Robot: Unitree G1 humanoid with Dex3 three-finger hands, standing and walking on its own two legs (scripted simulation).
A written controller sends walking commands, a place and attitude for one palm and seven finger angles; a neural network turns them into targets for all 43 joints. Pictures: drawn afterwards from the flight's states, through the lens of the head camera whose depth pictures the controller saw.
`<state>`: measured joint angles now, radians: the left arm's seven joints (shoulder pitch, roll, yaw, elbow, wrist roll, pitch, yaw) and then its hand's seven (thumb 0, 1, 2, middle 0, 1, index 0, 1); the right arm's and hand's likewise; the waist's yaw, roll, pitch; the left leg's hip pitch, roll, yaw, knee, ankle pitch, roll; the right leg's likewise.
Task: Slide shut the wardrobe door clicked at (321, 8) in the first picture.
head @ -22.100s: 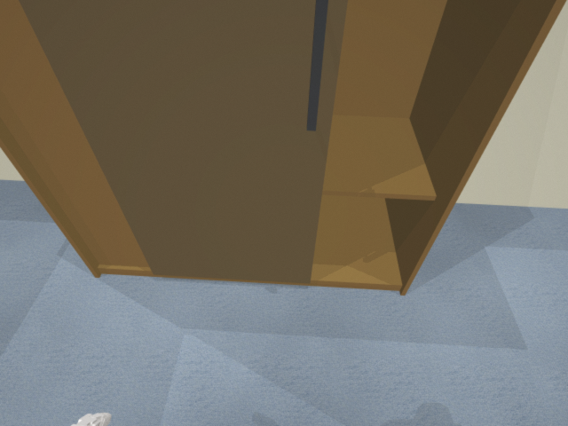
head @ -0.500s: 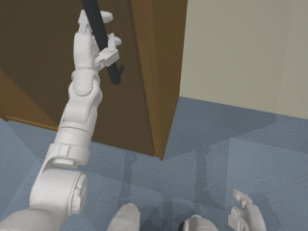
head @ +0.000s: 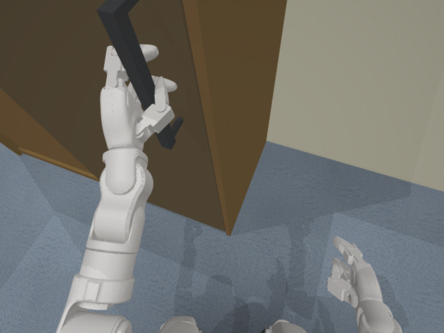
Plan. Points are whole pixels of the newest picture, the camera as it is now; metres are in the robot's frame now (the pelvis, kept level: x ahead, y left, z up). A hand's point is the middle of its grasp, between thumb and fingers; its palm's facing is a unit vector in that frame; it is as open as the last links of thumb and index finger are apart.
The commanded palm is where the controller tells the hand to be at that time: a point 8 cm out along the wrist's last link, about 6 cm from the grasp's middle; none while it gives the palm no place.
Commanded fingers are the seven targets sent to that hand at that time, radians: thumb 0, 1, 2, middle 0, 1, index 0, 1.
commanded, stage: stop walking and hold the door there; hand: left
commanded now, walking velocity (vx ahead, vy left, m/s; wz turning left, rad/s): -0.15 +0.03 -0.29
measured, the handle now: (155, 84) +0.43 +0.18 +0.16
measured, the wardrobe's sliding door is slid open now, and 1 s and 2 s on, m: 0.00 0.00 0.00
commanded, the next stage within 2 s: none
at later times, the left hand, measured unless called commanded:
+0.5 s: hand (163, 105) +0.39 +0.16 +0.16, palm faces +0.20 -0.97 -0.14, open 5.8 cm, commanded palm +0.36 +0.17 +0.16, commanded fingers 0.00 0.90 0.90 -0.45 -1.40 -0.45 -1.40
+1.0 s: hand (162, 106) +0.39 +0.16 +0.16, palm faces +0.12 -0.99 -0.09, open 5.6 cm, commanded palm +0.36 +0.17 +0.16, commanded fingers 0.00 0.90 0.90 -0.45 -1.40 -0.45 -1.40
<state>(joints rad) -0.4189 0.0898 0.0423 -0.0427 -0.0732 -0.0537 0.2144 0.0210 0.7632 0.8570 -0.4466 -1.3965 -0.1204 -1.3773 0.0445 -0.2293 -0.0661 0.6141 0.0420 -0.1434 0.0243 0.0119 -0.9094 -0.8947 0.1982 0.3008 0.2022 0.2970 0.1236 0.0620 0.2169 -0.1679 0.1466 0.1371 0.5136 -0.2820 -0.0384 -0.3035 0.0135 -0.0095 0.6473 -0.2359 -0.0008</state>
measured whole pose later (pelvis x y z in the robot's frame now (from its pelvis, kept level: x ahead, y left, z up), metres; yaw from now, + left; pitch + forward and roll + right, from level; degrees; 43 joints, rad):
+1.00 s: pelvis +0.05 +0.04 +0.00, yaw -11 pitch -3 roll +1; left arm -0.04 0.20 0.11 -0.14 -0.04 -0.06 0.20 0.00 0.76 0.78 -0.45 -1.40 -0.33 -1.40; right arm 0.18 -0.19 0.03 0.62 0.00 -0.06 -0.04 0.01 -0.91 -0.89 0.20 0.30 0.20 0.30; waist 0.02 -0.01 0.05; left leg -0.11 0.07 0.15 0.44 -0.28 -0.03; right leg -0.25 -0.01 0.04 0.46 -0.16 0.01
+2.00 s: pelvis +0.04 +0.09 -0.01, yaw -11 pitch -2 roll +2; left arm -0.15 0.15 -0.01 -0.17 -0.05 -0.06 0.20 0.02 0.79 0.80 -0.45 -1.40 -0.21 -1.40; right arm 0.11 -0.20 0.01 0.57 0.01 0.05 -0.03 0.01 -0.91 -0.89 0.20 0.30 0.20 0.30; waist 0.04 0.01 0.12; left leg -0.21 -0.03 0.18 0.51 -0.28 0.07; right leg -0.38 -0.10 0.01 0.74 -0.31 0.01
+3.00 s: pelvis +0.01 +0.20 +0.00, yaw -11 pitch -2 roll +1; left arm -0.45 0.03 -0.17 0.30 -0.09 -0.12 0.16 0.05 0.78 0.79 -0.45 -1.40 -0.22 -1.40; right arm 0.14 -0.20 0.00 0.67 0.02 -0.02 -0.04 0.01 -0.91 -0.89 0.20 0.30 0.20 0.30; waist 0.05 0.05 0.06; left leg -0.18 0.05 0.13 0.45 -0.23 -0.01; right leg -0.22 -0.02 -0.05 0.50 -0.24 -0.02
